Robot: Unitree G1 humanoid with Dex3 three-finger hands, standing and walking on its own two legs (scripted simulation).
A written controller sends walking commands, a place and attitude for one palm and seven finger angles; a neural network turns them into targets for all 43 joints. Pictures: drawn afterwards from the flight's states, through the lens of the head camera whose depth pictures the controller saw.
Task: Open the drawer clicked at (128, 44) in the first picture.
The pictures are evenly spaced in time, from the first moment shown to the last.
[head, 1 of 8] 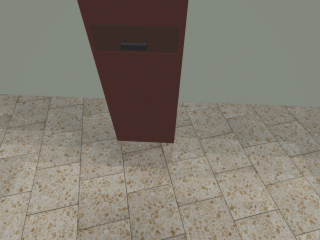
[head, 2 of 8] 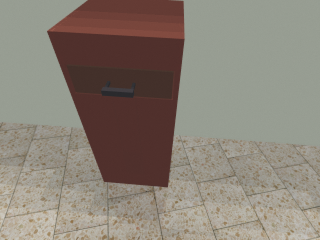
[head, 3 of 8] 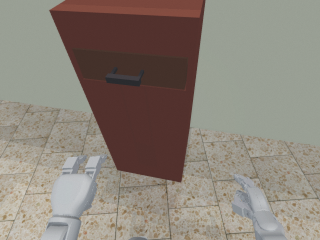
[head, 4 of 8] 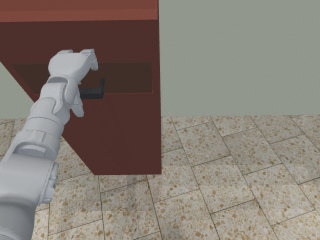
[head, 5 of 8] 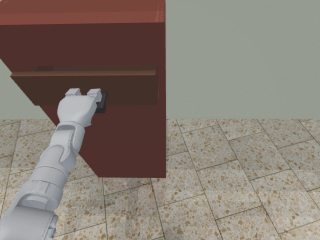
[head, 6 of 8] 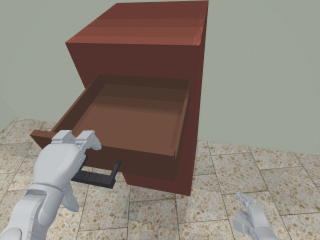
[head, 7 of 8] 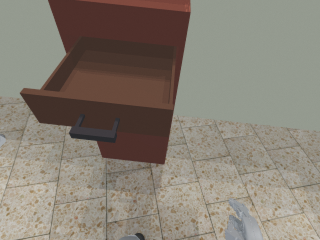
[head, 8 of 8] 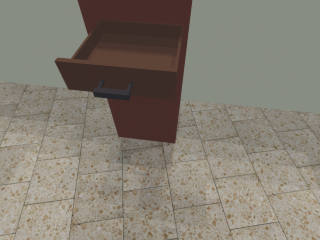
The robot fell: no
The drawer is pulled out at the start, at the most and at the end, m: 0.00 0.30 0.30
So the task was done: yes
